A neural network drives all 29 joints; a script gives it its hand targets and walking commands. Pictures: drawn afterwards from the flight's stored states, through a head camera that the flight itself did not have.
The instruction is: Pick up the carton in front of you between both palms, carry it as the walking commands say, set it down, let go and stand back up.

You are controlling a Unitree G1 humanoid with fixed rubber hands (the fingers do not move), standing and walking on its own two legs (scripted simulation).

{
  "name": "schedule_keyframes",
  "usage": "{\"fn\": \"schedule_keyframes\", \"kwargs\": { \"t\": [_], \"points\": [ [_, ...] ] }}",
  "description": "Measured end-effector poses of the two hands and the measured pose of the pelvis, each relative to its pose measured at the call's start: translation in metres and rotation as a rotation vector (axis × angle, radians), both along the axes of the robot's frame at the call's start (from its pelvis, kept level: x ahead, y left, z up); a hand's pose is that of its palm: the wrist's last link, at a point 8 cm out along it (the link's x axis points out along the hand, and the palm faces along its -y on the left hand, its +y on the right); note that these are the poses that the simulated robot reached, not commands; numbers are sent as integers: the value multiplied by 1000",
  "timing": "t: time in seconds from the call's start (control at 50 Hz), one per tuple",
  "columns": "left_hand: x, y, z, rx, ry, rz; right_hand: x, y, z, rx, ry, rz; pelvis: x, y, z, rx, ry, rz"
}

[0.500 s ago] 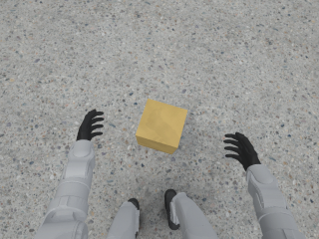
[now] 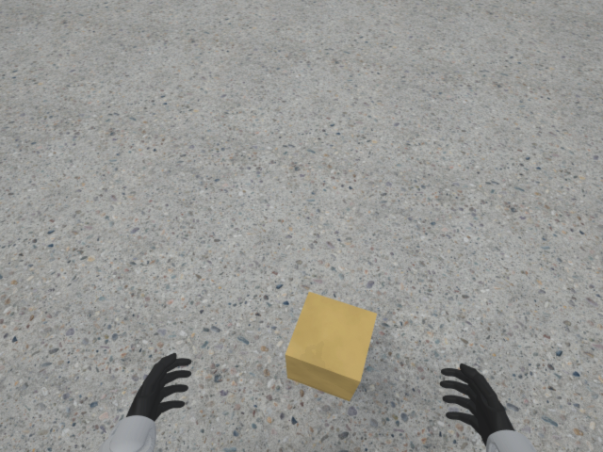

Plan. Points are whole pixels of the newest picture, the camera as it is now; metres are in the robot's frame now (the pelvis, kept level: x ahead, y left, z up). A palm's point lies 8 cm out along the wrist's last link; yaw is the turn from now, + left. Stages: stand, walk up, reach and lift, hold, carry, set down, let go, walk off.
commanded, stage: let go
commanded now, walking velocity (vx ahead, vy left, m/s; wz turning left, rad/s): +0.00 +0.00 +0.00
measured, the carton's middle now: (329, 347) +0.45 -0.07 -0.65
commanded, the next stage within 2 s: stand in 0.46 s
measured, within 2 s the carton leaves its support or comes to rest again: neither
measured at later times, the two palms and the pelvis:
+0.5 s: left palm (141, 445) +0.14 +0.23 -0.07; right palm (514, 440) +0.15 -0.25 -0.06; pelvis -0.02 -0.01 +0.00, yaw +0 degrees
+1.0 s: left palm out of the picture +0.12 +0.27 -0.08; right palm (535, 437) +0.15 -0.30 -0.10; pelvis +0.01 -0.03 +0.00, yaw +2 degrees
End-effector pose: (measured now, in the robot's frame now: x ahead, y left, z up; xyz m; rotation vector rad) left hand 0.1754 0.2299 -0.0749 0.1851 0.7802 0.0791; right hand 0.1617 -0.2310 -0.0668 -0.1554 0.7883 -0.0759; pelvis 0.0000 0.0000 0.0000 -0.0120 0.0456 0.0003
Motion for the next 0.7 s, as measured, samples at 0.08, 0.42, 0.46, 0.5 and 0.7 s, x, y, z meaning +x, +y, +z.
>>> {"fn": "schedule_keyframes", "kwargs": {
  "t": [0.08,0.42,0.46,0.5,0.7],
  "points": [
    [-17,10,7,-1,10,11,2,7,0,-1,-5,15,0,6,1,0,-38,2],
    [-32,-5,6,-5,-4,10,-10,-13,9,-69,11,-12,-17,-5,-3,7,-135,-6],
    [-34,-8,6,-5,-1,9,-13,-16,7,-68,20,-14,-19,-8,-4,9,-142,-6],
    [-38,-5,3,38,13,7,-15,-23,2,-93,11,-11,-20,-11,-5,7,-117,0],
    [-65,48,0,215,136,89,-29,-63,-31,-164,108,9,-8,-19,-7,8,-44,20]
  ]
}}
